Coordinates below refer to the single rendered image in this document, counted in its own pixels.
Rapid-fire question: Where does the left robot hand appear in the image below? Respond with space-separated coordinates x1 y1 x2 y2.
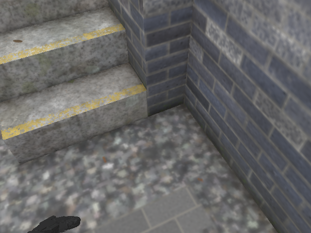
27 216 81 233

